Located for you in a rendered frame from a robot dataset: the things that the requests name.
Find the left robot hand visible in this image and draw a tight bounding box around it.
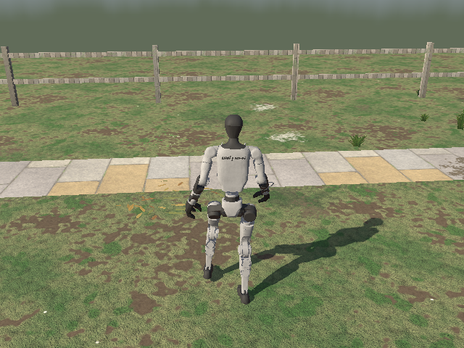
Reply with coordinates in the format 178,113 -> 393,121
185,201 -> 202,219

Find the robot head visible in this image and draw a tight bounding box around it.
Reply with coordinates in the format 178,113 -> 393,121
221,115 -> 246,149

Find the robot right upper arm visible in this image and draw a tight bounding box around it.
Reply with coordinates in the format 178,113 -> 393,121
248,146 -> 267,184

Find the right robot forearm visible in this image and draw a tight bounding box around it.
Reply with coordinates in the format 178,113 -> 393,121
259,174 -> 270,195

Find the right robot hand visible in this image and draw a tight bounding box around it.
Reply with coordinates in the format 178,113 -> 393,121
253,191 -> 270,203

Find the robot left upper arm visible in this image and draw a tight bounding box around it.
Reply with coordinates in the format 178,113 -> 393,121
198,146 -> 218,186

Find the robot torso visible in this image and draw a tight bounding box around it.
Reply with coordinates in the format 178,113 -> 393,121
216,142 -> 250,218

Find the left robot forearm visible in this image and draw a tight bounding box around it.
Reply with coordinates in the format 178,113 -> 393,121
188,175 -> 204,205

